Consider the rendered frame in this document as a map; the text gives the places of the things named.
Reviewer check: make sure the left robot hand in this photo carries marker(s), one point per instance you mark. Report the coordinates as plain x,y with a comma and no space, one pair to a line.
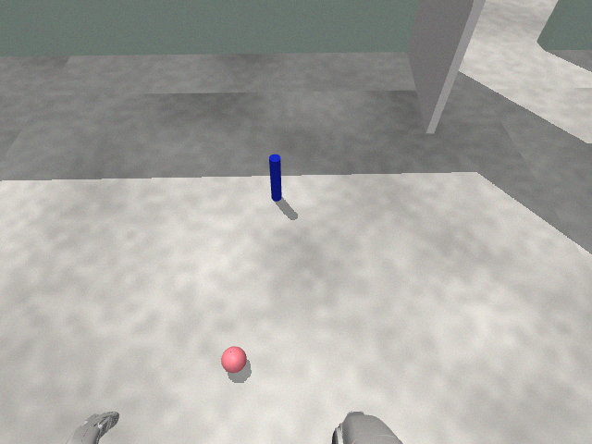
94,428

